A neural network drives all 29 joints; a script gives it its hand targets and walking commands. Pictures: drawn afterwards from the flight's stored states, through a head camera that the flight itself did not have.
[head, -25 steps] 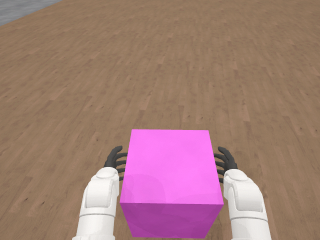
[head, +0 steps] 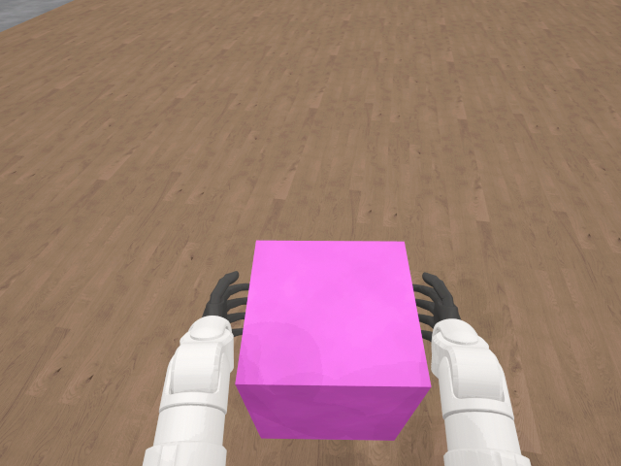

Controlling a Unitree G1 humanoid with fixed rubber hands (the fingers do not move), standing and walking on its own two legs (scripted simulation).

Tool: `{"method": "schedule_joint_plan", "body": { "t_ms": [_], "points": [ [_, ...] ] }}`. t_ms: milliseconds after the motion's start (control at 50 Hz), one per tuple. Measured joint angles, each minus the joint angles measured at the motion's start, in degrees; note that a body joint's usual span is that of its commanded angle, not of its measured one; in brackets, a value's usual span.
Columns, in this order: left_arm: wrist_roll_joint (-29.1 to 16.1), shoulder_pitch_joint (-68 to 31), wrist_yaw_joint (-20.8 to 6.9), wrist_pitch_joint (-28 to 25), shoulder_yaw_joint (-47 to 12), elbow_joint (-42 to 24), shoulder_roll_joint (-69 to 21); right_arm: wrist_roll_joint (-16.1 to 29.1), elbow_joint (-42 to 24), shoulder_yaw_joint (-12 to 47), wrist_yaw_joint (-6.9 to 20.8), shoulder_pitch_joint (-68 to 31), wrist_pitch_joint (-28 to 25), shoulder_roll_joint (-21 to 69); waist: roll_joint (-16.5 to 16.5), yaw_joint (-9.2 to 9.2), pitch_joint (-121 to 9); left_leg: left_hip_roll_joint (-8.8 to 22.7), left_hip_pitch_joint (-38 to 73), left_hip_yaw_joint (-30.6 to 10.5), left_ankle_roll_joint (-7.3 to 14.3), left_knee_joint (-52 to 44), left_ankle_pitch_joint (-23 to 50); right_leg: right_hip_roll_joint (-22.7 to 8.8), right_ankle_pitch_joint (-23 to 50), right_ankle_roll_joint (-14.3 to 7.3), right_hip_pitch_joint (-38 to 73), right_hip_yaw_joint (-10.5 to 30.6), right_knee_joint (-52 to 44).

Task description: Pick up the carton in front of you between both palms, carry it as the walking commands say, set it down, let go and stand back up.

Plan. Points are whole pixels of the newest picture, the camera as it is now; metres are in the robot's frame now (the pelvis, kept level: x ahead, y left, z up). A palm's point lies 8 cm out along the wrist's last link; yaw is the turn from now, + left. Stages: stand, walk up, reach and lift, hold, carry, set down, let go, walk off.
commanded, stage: carry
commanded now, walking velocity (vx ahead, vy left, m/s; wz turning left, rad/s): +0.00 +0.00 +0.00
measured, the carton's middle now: (328, 345) +0.30 +0.00 -0.04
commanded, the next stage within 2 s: hold in 0.10 s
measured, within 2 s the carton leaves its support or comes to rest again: neither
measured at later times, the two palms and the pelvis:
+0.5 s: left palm (190, 347) +0.25 +0.17 +0.05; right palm (421, 317) +0.30 -0.12 +0.04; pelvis -0.01 -0.02 +0.01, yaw +9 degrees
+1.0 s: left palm (204, 336) +0.26 +0.16 +0.05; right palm (432, 305) +0.31 -0.14 +0.05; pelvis +0.00 -0.04 +0.02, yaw +11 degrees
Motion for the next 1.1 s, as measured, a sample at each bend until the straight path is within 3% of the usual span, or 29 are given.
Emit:
{"method": "schedule_joint_plan", "body": {
  "t_ms": [100, 200, 280, 380, 780, 1100],
  "points": [
    [-0.11, -0.02, 0.06, 0.06, -0.07, -0.18, 0.0, 0.04, -0.26, 0.02, -0.01, 0.08, 0.04, -0.01, -0.03, 0.16, 0.14, -0.1, 0.0, 0.06, 0.15, 0.02, 0.02, -0.1, 0.14, 0.16, 0.04, 0.1, -0.1],
    [0.33, -0.64, -0.7, -2.87, -0.79, 1.99, -0.14, -0.14, -2.84, 0.15, -0.59, 1.86, -0.61, -0.28, 1.68, -1.1, 6.64, -1.62, 6.99, -4.6, 0.64, -5.16, 2.87, 3.45, 1.73, 1.8, 9.0, 8.74, -6.21],
    [0.2, -0.54, -0.94, -3.98, -0.2, 2.76, -0.09, -0.35, -2.28, 0.63, -0.91, 1.93, -1.34, -0.27, 1.6, -0.31, 8.76, -2.93, 9.77, -7.34, 0.54, -8.66, 5.33, 3.87, 2.55, 3.49, 12.11, 12.44, -8.46],
    [-0.21, -0.3, -0.78, -4.47, 1.1, 2.91, -0.04, -1.21, -0.13, 0.83, -0.59, 0.26, -1.88, -0.03, 2.02, 0.42, 9.13, -3.07, 10.29, -9.83, -0.13, -9.28, 6.13, 4.34, 2.37, 3.13, 13.46, 12.43, -9.01],
    [2.24, -4.25, -2.08, -4.67, 4.01, 8.01, -0.86, -2.68, 3.0, -2.01, 0.32, -2.45, -1.47, 0.45, 2.97, -0.41, 7.48, -1.58, 10.78, -14.71, -1.62, -10.55, 6.83, 6.94, 1.82, 0.49, 14.66, 11.19, -9.48],
    [2.8, -4.63, -2.22, -4.26, 4.73, 8.58, -0.95, -3.47, 4.33, -2.57, 0.83, -3.47, -1.36, 0.68, 2.98, -0.33, 6.84, -2.11, 11.08, -15.79, -1.92, -11.33, 7.13, 7.07, 2.2, 0.92, 15.45, 12.0, -10.97]
  ]
}}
